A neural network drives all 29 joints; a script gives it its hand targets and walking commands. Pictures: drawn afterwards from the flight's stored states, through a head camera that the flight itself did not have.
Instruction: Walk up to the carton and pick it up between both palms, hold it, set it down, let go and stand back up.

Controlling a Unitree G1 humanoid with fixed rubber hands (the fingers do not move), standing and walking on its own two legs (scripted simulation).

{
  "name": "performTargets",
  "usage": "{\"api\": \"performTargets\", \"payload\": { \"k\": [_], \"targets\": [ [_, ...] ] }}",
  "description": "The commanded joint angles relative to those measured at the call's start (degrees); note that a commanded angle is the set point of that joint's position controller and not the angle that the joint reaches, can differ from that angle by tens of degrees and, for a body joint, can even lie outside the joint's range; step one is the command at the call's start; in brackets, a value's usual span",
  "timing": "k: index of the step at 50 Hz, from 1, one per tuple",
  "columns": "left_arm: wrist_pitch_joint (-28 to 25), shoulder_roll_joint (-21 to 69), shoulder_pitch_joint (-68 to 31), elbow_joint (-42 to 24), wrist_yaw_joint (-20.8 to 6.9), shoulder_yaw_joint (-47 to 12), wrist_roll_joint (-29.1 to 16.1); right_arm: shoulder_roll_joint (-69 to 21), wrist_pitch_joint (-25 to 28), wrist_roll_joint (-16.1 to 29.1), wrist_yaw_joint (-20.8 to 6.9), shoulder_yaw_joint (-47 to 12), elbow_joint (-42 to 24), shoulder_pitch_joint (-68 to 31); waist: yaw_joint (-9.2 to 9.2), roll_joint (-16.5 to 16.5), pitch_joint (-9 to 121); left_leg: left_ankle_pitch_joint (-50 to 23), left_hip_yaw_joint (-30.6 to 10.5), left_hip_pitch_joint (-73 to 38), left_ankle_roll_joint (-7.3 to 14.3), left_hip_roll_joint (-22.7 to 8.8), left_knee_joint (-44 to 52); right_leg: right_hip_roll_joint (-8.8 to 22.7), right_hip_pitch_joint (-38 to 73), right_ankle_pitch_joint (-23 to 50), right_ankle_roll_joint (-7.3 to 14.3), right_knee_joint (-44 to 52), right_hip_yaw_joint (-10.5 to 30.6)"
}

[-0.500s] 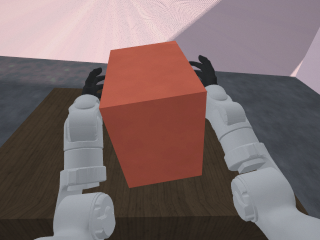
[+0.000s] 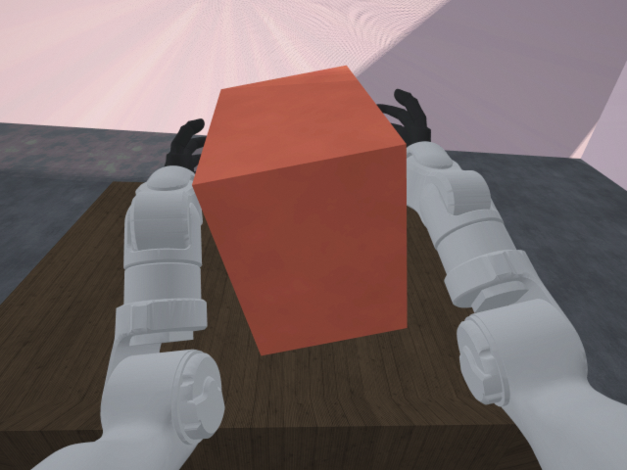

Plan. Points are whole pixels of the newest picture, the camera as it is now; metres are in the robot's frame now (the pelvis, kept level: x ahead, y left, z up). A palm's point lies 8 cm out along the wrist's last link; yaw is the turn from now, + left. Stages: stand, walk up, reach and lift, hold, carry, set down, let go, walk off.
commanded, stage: hold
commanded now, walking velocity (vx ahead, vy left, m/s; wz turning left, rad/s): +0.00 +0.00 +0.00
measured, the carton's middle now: (306, 199) +0.39 -0.01 +0.24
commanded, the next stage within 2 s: none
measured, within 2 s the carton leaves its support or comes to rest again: neither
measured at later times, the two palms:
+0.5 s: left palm (179, 171) +0.36 +0.13 +0.29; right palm (417, 140) +0.37 -0.14 +0.33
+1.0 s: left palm (176, 170) +0.36 +0.14 +0.29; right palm (415, 140) +0.37 -0.14 +0.33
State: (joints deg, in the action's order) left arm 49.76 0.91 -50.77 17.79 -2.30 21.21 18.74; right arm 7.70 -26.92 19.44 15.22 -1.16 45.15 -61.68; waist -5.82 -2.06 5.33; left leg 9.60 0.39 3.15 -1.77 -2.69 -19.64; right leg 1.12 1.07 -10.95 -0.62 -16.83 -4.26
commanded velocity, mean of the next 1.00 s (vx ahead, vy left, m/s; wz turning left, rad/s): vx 0.00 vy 0.00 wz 0.00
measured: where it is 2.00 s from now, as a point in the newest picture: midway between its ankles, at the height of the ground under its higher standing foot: outside the picture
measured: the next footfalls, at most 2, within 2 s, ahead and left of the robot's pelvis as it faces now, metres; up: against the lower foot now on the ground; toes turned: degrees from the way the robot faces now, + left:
none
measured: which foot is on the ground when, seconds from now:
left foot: down 0.00-1.00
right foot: down 0.00-1.00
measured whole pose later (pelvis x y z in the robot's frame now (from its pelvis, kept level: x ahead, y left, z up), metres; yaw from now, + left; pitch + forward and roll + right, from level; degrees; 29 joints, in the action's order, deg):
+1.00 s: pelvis +0.00 -0.01 +0.00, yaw +1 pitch -6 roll -1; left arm 53.4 -0.2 -52.2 17.1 -3.3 22.1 17.5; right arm 8.6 -33.0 22.5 18.1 -2.5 43.4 -63.5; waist -5.5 -1.4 7.6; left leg 10.0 -1.6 4.0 -2.5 -2.7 -20.2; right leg 0.1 0.5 -12.0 0.2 -17.7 -3.8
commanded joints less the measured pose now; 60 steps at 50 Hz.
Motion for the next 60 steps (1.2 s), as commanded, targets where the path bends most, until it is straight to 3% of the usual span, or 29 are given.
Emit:
{"api": "performTargets", "payload": {
  "k": [1, 6, 10, 15, 22, 23, 27, 30, 37, 42, 60],
  "targets": [
    [-5.9, 30.9, -46.1, -5.7, -7.0, -23.6, -9.0, -41.6, -1.8, 6.9, -4.3, -13.1, -10.9, -36.9, -0.35, 3.2, 14.3, -10.3, 2.1, -3.0, -0.2, 5.6, 1.8, -6.4, 2.4, 10.7, -3.2, 0.9, 0.2],
    [-5.9, 31.3, -47.2, -7.6, -6.5, -24.9, -10.2, -41.8, -2.5, 8.3, -4.1, -13.7, -12.7, -38.0, -0.41, 3.4, 17.3, -13.1, 1.7, -4.0, -0.7, 5.6, 0.9, -6.6, 3.2, 13.2, -3.2, 0.5, 0.5],
    [-5.1, 30.4, -47.0, -6.3, -6.6, -24.1, -10.1, -41.8, -3.5, 8.8, -3.7, -13.7, -12.8, -38.4, -0.24, 2.4, 15.9, -11.4, 1.4, -3.1, -0.3, 5.7, 0.9, -6.4, 2.3, 12.1, -3.5, 0.8, 0.6],
    [-4.4, 30.2, -47.6, -8.6, -6.8, -24.0, -10.1, -42.1, -4.5, 10.1, -3.6, -14.6, -13.7, -38.0, 0.37, 3.6, 16.8, -12.8, 1.7, -3.1, -0.7, 5.9, 0.7, -6.6, 3.1, 13.5, -3.6, 0.3, 0.7],
    [-3.9, 29.7, -48.8, -5.4, -7.4, -22.4, -9.7, -41.4, -5.7, 9.5, -3.5, -12.6, -11.7, -39.7, 0.52, 3.3, 14.2, -8.6, 1.8, -0.9, -0.3, 5.7, 2.2, -6.4, 2.4, 10.1, -3.5, 0.7, 1.2],
    [-3.8, 29.9, -48.7, -5.4, -7.4, -23.2, -10.2, -41.1, -5.8, 9.3, -3.4, -12.2, -11.7, -39.0, -0.44, 3.5, 14.6, -8.7, 1.5, -0.9, -0.6, 5.8, 2.1, -6.3, 2.1, 10.6, -3.5, 0.8, 1.1],
    [-4.2, 28.9, -49.2, -5.8, -7.3, -22.0, -10.5, -42.2, -6.1, 10.2, -3.2, -13.2, -12.7, -39.6, 0.18, 2.1, 16.3, -10.7, 1.4, -1.5, -0.4, 5.9, 1.3, -6.3, 2.8, 13.0, -3.8, 0.3, 1.2],
    [-3.8, 28.7, -48.9, -4.5, -7.7, -21.3, -9.6, -41.8, -6.7, 9.9, -3.1, -12.8, -11.2, -39.3, 0.09, 2.6, 15.1, -8.8, 1.3, -1.0, -0.4, 5.9, 1.8, -6.3, 2.0, 10.6, -3.5, 0.7, 1.1],
    [-3.5, 28.2, -48.3, -6.1, -7.8, -21.4, -10.1, -42.2, -6.9, 11.3, -2.5, -14.3, -14.2, -39.3, 0.75, 2.5, 17.2, -12.6, 1.4, -2.2, -0.6, 6.1, 0.5, -6.4, 2.9, 14.6, -3.7, 0.2, 1.3],
    [-3.3, 28.7, -48.1, -8.0, -7.9, -22.7, -10.6, -41.8, -7.2, 11.4, -2.3, -14.1, -15.0, -38.5, -0.17, 3.1, 17.0, -14.7, 1.2, -3.3, -1.2, 6.0, 0.1, -6.6, 3.2, 16.1, -3.7, 0.0, 1.3],
    [-3.2, 28.7, -49.2, -5.7, -8.0, -22.1, -10.4, -41.0, -7.5, 10.8, -2.5, -12.5, -13.2, -39.3, 0.27, 4.0, 15.8, -10.7, 1.1, -0.9, -1.0, 5.8, 1.3, -6.4, 2.0, 11.9, -3.4, 0.4, 1.3]
  ]
}}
